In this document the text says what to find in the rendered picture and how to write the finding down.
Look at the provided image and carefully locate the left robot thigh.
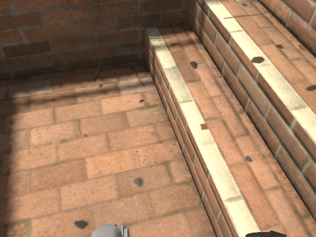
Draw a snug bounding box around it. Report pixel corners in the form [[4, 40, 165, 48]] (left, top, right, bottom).
[[92, 224, 129, 237]]

